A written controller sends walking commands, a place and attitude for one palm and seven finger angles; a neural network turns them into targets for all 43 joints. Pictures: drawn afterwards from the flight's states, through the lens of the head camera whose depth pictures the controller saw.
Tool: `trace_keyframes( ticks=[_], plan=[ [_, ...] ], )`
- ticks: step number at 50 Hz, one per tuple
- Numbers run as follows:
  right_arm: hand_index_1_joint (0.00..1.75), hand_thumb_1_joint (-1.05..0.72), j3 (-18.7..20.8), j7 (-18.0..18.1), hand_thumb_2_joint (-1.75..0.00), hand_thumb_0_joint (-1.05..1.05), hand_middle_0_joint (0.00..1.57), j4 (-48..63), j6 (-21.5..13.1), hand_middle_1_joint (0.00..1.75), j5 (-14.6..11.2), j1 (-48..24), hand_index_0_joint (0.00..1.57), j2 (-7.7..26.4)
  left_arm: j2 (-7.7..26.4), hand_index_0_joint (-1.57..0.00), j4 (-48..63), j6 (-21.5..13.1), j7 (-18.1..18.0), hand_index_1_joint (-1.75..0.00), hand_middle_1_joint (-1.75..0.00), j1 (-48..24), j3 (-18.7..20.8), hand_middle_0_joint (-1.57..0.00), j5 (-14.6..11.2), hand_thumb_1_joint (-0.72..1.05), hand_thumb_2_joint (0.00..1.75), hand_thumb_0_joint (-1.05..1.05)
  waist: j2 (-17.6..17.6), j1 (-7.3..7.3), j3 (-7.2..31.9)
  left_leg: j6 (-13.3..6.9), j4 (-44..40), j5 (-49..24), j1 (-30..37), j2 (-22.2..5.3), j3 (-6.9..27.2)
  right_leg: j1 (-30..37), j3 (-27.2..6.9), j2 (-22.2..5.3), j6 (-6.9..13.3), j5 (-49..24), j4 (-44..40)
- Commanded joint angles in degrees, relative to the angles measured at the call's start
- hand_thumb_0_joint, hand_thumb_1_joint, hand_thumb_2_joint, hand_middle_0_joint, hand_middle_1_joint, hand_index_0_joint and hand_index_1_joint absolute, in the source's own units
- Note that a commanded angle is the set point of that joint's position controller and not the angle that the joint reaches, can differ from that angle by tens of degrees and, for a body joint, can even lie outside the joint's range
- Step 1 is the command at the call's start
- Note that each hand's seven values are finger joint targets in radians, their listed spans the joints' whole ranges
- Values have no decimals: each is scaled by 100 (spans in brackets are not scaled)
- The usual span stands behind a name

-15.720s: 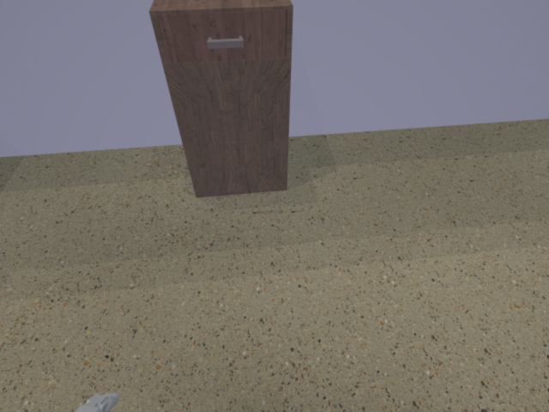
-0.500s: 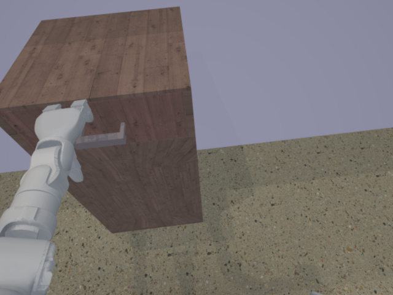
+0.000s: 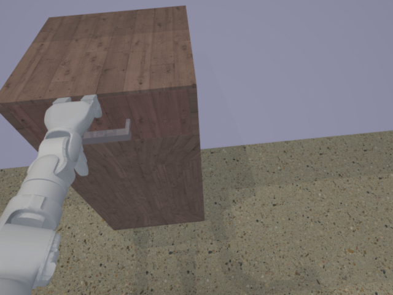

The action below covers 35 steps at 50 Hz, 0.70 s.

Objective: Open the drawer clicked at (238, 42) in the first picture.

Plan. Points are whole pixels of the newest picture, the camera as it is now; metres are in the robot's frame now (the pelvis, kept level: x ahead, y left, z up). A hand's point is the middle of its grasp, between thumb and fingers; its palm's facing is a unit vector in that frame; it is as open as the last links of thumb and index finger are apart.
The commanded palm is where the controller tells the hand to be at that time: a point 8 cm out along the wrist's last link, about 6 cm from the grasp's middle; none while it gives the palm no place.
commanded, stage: move the hooked fingers above the handle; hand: left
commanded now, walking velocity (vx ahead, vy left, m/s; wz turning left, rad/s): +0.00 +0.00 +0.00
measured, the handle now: (106, 130) +0.50 +0.25 +0.02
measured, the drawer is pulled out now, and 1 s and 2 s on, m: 0.00 0.00 0.00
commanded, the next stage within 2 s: lower the fingers behind the handle in 1.04 s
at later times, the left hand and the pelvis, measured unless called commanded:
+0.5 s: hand (86, 130) +0.44 +0.26 +0.09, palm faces -0.05 +0.00 -1.00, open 13.7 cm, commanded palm +0.41 +0.28 +0.14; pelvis +0.00 +0.00 +0.00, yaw -2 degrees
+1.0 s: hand (96, 120) +0.46 +0.24 +0.10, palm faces +0.06 +0.00 -1.00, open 13.5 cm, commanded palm +0.42 +0.28 +0.14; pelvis +0.00 +0.01 +0.00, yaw -1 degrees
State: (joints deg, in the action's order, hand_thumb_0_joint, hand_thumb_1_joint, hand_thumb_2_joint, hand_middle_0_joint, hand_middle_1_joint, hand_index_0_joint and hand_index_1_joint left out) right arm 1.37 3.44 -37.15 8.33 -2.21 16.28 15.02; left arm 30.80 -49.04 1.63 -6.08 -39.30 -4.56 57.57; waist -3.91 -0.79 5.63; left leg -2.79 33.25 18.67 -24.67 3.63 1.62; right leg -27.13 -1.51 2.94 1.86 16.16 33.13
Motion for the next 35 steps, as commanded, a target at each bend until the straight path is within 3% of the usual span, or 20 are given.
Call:
trace_keyframes(
  ticks=[1,5,6,8,9,10,12,14,17,20,22,26,27,28,29,31,32,34,35],
  plan=[
    [30,-90,364,83,-90,0,20,630,-219,30,28,76,20,789,836,-30,1954,-654,75,-120,-120,-2544,85,-30,-148,-50,30,0,300,-227,1882,-54,-118,-2202,948,-147,-40,999,13,-136,58,-1694,-285],
    [30,-90,389,78,-90,0,20,433,-286,30,61,235,20,723,1283,-30,2353,-1084,-391,-120,-120,-3230,516,-30,-46,-50,30,0,-171,-202,2030,73,-39,-2368,1097,-154,153,609,91,-82,130,-1383,-126],
    [30,-90,390,81,-90,0,20,348,-292,30,75,264,20,737,1660,-30,2113,-1069,-593,-120,-120,-3183,893,-30,41,-50,30,0,-104,-146,1984,92,-24,-2349,953,-148,140,613,101,-60,148,-1371,-74],
    [30,-90,336,55,-90,0,20,315,-299,30,90,214,20,689,1925,-30,1857,-900,-973,-120,-120,-3012,1250,-30,108,-50,30,0,-183,22,2061,141,-70,-2364,670,-103,90,808,137,-49,179,-1443,11],
    [30,-90,319,38,-90,0,20,283,-291,30,103,194,20,729,2255,-30,1743,-768,-1137,-120,-120,-3017,1537,-30,147,-50,30,0,-203,119,2182,174,-93,-2395,507,-83,73,985,130,-43,195,-1487,47],
    [30,-90,287,6,-90,0,20,291,-286,30,100,116,20,661,2009,-30,1540,-575,-1246,-120,-120,-2938,1324,-30,165,-50,30,0,-219,107,2182,177,-109,-2345,435,-72,22,1049,138,-55,177,-1548,63],
    [30,-90,269,-40,-90,0,20,284,-259,30,99,14,20,677,1967,-30,1075,-144,-1318,-120,-120,-2494,1298,-30,184,-50,30,0,-158,234,2182,188,-153,-2459,314,-91,-115,1274,139,-69,167,-1785,57],
    [30,-90,244,-71,-90,0,20,285,-180,30,72,4,20,736,1856,-30,409,251,-1108,-120,-120,-2054,1181,-30,130,-50,30,0,377,232,2162,158,-238,-2419,46,-105,-194,1670,96,-100,117,-2027,-41],
    [30,-90,172,11,-90,0,20,407,-43,30,4,-182,20,768,2254,-30,498,388,-840,-120,-120,-1948,1344,-30,41,-50,30,0,843,349,2126,85,-434,-2105,-221,-108,-314,2219,-42,-188,29,-2170,-160],
    [30,-90,135,99,-90,0,20,485,22,30,-46,-283,20,781,2033,-30,234,399,-574,-120,-120,-1644,1128,-30,59,-50,30,0,1119,291,1631,38,-564,-1835,-360,-123,-360,2179,-52,-222,-7,-2007,-324],
    [30,-90,131,160,-90,0,20,577,14,30,-63,-331,20,802,2169,-30,296,302,-410,-120,-120,-1524,1186,-30,88,-50,30,0,1067,311,1565,17,-595,-1591,-365,-112,-376,2175,-120,-236,-25,-1833,-394],
    [30,-90,260,241,-90,0,20,672,-119,30,-33,-97,20,846,1903,-30,843,-297,-59,-120,-120,-1809,911,-30,203,-50,30,0,590,35,1752,-78,-393,-1758,134,-141,-347,1759,-92,-198,-6,-1933,-367],
    [30,-90,280,237,-90,0,20,704,-162,30,-28,-50,20,828,1489,-30,1143,-473,4,-120,-120,-2081,532,-30,142,-50,30,0,443,-138,1683,-97,-324,-1743,288,-130,-315,1514,-87,-201,-18,-1878,-391],
    [30,-90,334,233,-90,0,20,661,-212,30,-13,14,20,798,1400,-30,1569,-709,26,-120,-120,-2427,459,-30,98,-50,30,0,233,-217,1800,-103,-237,-1807,553,-143,-266,1291,-93,-187,-5,-1790,-391],
    [30,-90,380,216,-90,0,20,660,-266,30,16,86,20,741,1053,-30,1963,-915,48,-120,-120,-2718,157,-30,33,-50,30,0,153,-370,1863,-120,-141,-1922,795,-135,-209,1108,-83,-171,-2,-1723,-400],
    [30,-90,456,210,-90,0,20,566,-345,30,57,194,20,722,1042,-30,2587,-1256,-28,-120,-120,-3039,164,-30,-98,-50,30,0,-463,-401,2128,-66,32,-2233,1361,-140,-75,647,-62,-122,50,-1583,-300],
    [30,-90,472,203,-90,0,20,512,-372,30,76,235,20,693,976,-30,2757,-1362,-103,-120,-120,-3164,125,-30,-136,-50,30,0,-568,-429,2216,-28,113,-2372,1539,-142,-11,459,-29,-108,57,-1519,-253],
    [30,-90,474,163,-90,0,20,368,-394,30,78,354,20,718,937,-30,2675,-1409,-310,-120,-120,-3342,128,-30,-179,-50,30,0,-420,-497,2085,69,162,-2462,1505,-156,134,173,84,-69,86,-1337,-181],
    [30,-90,476,130,-90,0,20,313,-409,30,54,340,20,711,957,-30,2499,-1363,-453,-120,-120,-3307,220,-30,-196,-50,30,0,-382,-460,1984,84,148,-2319,1435,-163,170,77,116,-53,93,-1205,-165]
  ],
)
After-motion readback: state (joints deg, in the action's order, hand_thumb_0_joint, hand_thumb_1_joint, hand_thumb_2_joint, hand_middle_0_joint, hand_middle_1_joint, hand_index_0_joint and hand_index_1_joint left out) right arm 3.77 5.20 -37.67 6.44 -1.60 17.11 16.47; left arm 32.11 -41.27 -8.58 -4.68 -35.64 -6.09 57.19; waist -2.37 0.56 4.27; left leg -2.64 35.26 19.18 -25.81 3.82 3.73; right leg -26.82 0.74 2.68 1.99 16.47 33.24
